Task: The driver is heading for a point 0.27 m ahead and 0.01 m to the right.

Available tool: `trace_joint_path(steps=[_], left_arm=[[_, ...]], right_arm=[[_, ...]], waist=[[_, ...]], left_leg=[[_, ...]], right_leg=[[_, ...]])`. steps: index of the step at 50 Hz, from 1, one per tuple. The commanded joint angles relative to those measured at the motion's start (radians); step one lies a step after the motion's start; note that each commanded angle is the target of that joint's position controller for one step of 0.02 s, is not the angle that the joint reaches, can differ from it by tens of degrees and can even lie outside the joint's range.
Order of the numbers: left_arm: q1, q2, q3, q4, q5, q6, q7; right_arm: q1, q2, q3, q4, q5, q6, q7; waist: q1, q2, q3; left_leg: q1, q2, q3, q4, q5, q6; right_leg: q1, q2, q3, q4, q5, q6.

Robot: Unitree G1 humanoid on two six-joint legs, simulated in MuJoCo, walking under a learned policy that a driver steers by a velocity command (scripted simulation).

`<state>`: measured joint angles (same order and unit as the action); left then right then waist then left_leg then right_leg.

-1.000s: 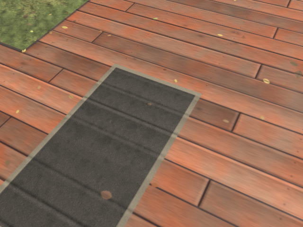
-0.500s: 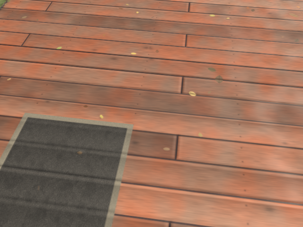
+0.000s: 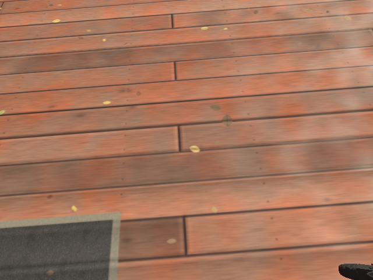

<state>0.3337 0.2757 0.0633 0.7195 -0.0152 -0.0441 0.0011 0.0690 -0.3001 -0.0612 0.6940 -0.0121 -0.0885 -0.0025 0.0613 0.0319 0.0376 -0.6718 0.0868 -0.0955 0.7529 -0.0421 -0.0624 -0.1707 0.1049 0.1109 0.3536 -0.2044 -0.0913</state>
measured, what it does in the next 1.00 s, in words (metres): walks ahead: left foot, then right foot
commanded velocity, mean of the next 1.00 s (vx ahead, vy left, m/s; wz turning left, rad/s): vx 0.14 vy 0.00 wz -0.16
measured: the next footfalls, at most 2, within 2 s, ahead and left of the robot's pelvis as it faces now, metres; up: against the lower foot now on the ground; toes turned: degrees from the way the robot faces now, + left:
left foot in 0.16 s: +0.29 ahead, +0.14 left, +0.00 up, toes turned -7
right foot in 0.50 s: +0.24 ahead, -0.11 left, +0.00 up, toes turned -5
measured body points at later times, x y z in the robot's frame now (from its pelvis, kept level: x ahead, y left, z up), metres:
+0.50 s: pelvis +0.19 +0.05 -0.01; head +0.21 +0.04 +0.44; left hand +0.36 +0.29 -0.12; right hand +0.28 -0.22 -0.13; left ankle +0.26 +0.14 -0.75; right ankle +0.20 -0.10 -0.75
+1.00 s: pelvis +0.24 +0.02 -0.01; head +0.24 +0.02 +0.44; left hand +0.38 +0.26 -0.14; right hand +0.31 -0.25 -0.14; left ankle +0.26 +0.14 -0.75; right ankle +0.20 -0.10 -0.75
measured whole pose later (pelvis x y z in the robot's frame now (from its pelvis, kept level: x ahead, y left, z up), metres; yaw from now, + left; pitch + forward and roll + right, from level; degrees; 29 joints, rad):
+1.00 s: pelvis +0.24 +0.02 -0.01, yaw -8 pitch -2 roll +0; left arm 0.21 0.23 0.03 0.81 0.01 0.01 0.03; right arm 0.12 -0.25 -0.02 0.95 0.00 0.00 -0.01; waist -0.01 0.00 0.04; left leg -0.23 0.01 0.01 0.53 -0.28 -0.01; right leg -0.19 0.00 0.05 0.54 -0.32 0.01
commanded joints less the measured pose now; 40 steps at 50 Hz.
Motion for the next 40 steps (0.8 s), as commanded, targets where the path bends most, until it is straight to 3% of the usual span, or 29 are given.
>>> trace_joint_path(steps=[1, 2, 6, 8, 9, 10, 11, 12, 13, 14, 16, 18, 20, 22, 24, 25, 26, 27, 28, 29, 33, 40], left_arm=[[-0.001, 0.183, 0.051, -0.054, -0.008, -0.010, 0.015], [0.015, 0.183, 0.052, -0.046, -0.010, -0.007, 0.016], [0.036, 0.161, 0.048, -0.026, 0.000, 0.016, 0.028], [-0.004, 0.130, 0.038, -0.042, 0.001, 0.019, 0.030], [-0.010, 0.087, 0.021, -0.069, 0.017, 0.015, 0.029], [0.181, 0.034, 0.004, -0.044, 0.013, 0.012, 0.026], [0.237, 0.122, 0.014, -0.026, 0.001, 0.012, 0.022], [0.127, 0.176, 0.031, -0.027, -0.009, 0.025, 0.025], [0.033, 0.176, 0.031, -0.045, -0.005, 0.039, 0.032], [-0.014, 0.163, 0.030, -0.057, 0.006, 0.054, 0.035], [0.000, 0.100, 0.018, -0.056, 0.008, 0.074, 0.035], [0.011, 0.055, 0.003, -0.044, 0.015, 0.073, 0.038], [0.000, 0.056, -0.001, -0.036, 0.018, 0.071, 0.036], [-0.007, 0.068, 0.003, -0.025, 0.018, 0.078, 0.032], [-0.048, 0.071, 0.002, -0.032, 0.034, 0.084, 0.027], [-0.080, 0.093, 0.003, -0.053, 0.047, 0.084, 0.029], [-0.116, 0.154, 0.014, -0.067, 0.043, 0.085, 0.034], [-0.122, 0.144, 0.018, -0.048, 0.037, 0.083, 0.031], [-0.132, 0.104, 0.008, -0.050, 0.039, 0.075, 0.027], [-0.137, 0.084, 0.001, -0.046, 0.043, 0.066, 0.026], [-0.119, 0.081, 0.000, -0.033, 0.031, 0.040, 0.026], [-0.116, 0.078, -0.001, -0.014, 0.026, 0.043, 0.029]], right_arm=[[-0.109, -0.050, -0.006, -0.081, 0.011, -0.020, 0.013], [-0.129, -0.057, -0.007, -0.088, 0.016, -0.024, 0.018], [-0.094, -0.092, -0.021, -0.081, 0.000, -0.041, 0.035], [0.020, -0.107, -0.032, -0.053, -0.018, -0.052, 0.029], [0.119, -0.159, -0.040, -0.050, -0.038, -0.057, 0.025], [0.190, -0.199, -0.048, -0.029, -0.043, -0.040, 0.024], [0.230, -0.161, -0.045, -0.010, 0.002, -0.022, 0.033], [0.185, -0.110, -0.029, -0.027, 0.011, -0.011, 0.032], [0.119, -0.074, -0.011, -0.033, 0.000, 0.000, 0.030], [0.063, -0.039, 0.006, -0.033, -0.005, 0.007, 0.031], [0.002, -0.034, 0.012, -0.016, -0.015, 0.014, 0.031], [-0.013, -0.060, 0.003, -0.002, -0.016, 0.020, 0.028], [0.008, -0.083, -0.003, 0.017, -0.006, 0.027, 0.022], [-0.002, -0.087, 0.001, 0.026, 0.005, 0.039, 0.019], [0.001, -0.055, 0.018, 0.039, 0.009, 0.047, 0.022], [0.025, -0.030, 0.029, 0.053, -0.001, 0.045, 0.026], [0.069, -0.037, 0.028, 0.059, -0.013, 0.044, 0.031], [0.066, -0.039, 0.027, 0.064, -0.012, 0.048, 0.028], [0.045, -0.049, 0.026, 0.066, -0.010, 0.051, 0.023], [0.045, -0.043, 0.027, 0.071, -0.007, 0.054, 0.019], [0.073, -0.040, 0.028, 0.100, -0.005, 0.054, 0.011], [0.059, -0.048, 0.026, 0.148, 0.005, 0.066, 0.006]], waist=[[0.008, -0.111, -0.025], [0.016, -0.113, -0.021], [-0.001, -0.150, -0.047], [-0.069, -0.149, -0.110], [-0.108, -0.072, -0.241], [-0.057, 0.205, -0.392], [-0.066, 0.217, -0.454], [-0.099, 0.109, -0.327], [-0.095, 0.042, -0.243], [-0.076, 0.026, -0.170], [-0.022, 0.089, -0.116], [-0.018, 0.120, -0.135], [-0.031, 0.113, -0.188], [-0.024, 0.094, -0.191], [-0.020, 0.072, -0.141], [-0.031, 0.036, -0.116], [-0.080, -0.054, -0.078], [-0.082, -0.120, -0.054], [-0.067, -0.114, -0.025], [-0.070, -0.118, -0.019], [-0.070, -0.093, -0.057], [-0.068, -0.046, -0.077]], left_leg=[[0.127, -0.063, 0.038, -0.158, 0.133, -0.008], [0.138, -0.069, 0.031, -0.185, 0.136, -0.003], [0.195, -0.096, 0.038, -0.274, 0.079, 0.049], [0.380, -0.090, 0.067, -0.356, 0.201, 0.100], [0.624, 0.059, -0.051, -0.285, 0.510, 0.161], [0.967, 0.313, -0.361, -0.234, 0.763, 0.361], [0.985, 0.362, -0.538, -0.287, 0.492, 0.400], [0.874, 0.301, -0.439, -0.326, 0.333, 0.355], [0.754, 0.247, -0.336, -0.352, 0.263, 0.313], [0.628, 0.207, -0.263, -0.379, 0.256, 0.299], [0.448, 0.125, -0.141, -0.432, 0.250, 0.265], [0.405, 0.097, -0.068, -0.431, 0.364, 0.276], [0.435, 0.116, -0.066, -0.423, 0.361, 0.290], [0.411, 0.115, -0.062, -0.425, 0.162, 0.276], [0.329, 0.069, -0.052, -0.439, -0.166, 0.209], [0.284, 0.041, -0.044, -0.431, -0.309, 0.154], [0.266, -0.023, 0.006, -0.411, -0.405, 0.109], [0.337, -0.060, 0.061, -0.385, -0.366, 0.082], [0.366, -0.062, 0.065, -0.357, -0.324, 0.074], [0.382, -0.060, 0.068, -0.340, -0.283, 0.079], [0.417, -0.055, 0.074, -0.300, -0.116, 0.089], [0.463, -0.047, 0.071, -0.274, -0.004, 0.083]], right_leg=[[-0.073, -0.205, 0.175, -0.110, 0.113, -0.132], [-0.059, -0.215, 0.197, -0.094, 0.100, -0.131], [0.071, -0.237, 0.244, 0.079, 0.326, -0.082], [0.072, -0.174, 0.217, 0.230, 0.467, -0.027], [-0.028, -0.119, 0.174, 0.437, 0.313, 0.018], [-0.313, 0.027, 0.094, 0.782, -0.395, 0.101], [-0.414, -0.007, 0.115, 0.922, -0.505, 0.121], [-0.458, -0.043, 0.113, 0.978, -0.435, 0.141], [-0.456, -0.073, 0.076, 0.948, -0.375, 0.151], [-0.427, -0.102, 0.064, 0.882, -0.342, 0.158], [-0.275, -0.142, 0.015, 0.675, -0.301, 0.162], [-0.165, -0.133, -0.041, 0.499, -0.277, 0.171], [-0.091, -0.136, -0.051, 0.377, -0.159, 0.166], [-0.007, -0.130, -0.068, 0.252, -0.029, 0.149], [0.080, -0.130, -0.063, 0.114, 0.073, 0.114], [0.107, -0.187, 0.005, 0.083, 0.120, 0.087], [0.063, -0.229, 0.047, 0.089, 0.068, 0.052], [-0.055, -0.201, 0.032, 0.081, -0.129, 0.035], [-0.103, -0.180, 0.022, 0.064, -0.175, 0.044], [-0.117, -0.177, 0.019, 0.061, -0.139, 0.059], [-0.065, -0.170, 0.007, 0.112, 0.081, 0.077], [-0.035, -0.156, -0.006, 0.136, 0.199, 0.075]])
